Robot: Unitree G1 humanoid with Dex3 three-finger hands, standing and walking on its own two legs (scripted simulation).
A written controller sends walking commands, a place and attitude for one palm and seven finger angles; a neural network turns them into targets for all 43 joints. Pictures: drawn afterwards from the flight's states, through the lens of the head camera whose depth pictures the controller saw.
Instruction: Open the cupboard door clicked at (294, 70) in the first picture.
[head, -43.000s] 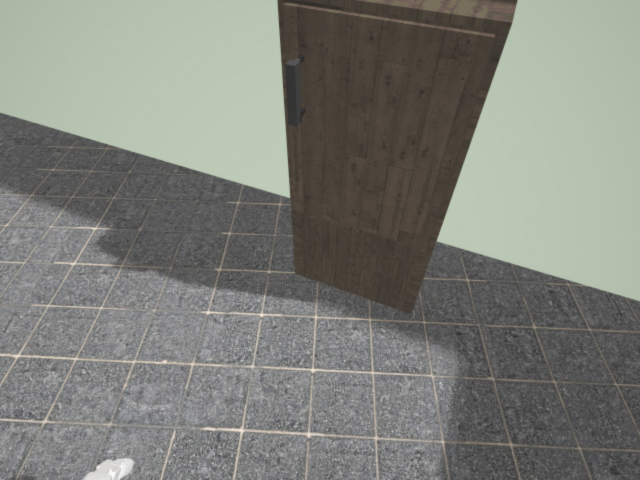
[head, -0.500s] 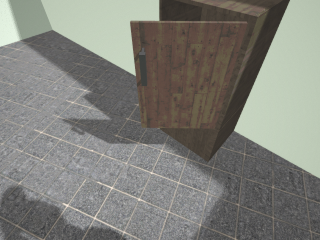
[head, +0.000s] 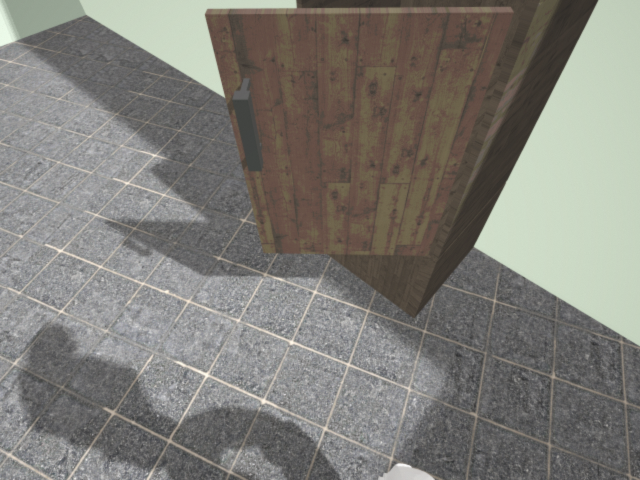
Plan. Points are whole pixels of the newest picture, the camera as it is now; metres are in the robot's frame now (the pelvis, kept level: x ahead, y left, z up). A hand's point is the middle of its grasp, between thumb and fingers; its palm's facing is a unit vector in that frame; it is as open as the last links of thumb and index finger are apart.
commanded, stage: shuffle to correct the standing spot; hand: left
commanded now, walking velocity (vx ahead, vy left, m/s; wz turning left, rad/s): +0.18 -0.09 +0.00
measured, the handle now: (251, 126) +0.64 +0.15 +0.06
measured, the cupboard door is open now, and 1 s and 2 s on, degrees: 41 41 41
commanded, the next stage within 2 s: come to a stop and stand still in 0.16 s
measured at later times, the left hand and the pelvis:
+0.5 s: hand (243, 469) +0.15 +0.13 -0.16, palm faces +0.02 -0.97 -0.23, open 7.3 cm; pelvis +0.12 -0.07 +0.01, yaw +1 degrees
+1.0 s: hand out of the picture +0.11 +0.16 -0.16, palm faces +0.08 -0.98 -0.20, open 7.4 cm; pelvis +0.07 -0.03 +0.02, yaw +1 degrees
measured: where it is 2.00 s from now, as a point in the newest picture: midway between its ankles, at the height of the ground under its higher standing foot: outside the picture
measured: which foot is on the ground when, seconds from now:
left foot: up 0.00-0.18, down 0.20-0.46, up 0.48-0.80, down 0.82-1.00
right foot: down 0.00-0.18, up 0.20-0.42, down 0.44-0.82, up 0.84-1.00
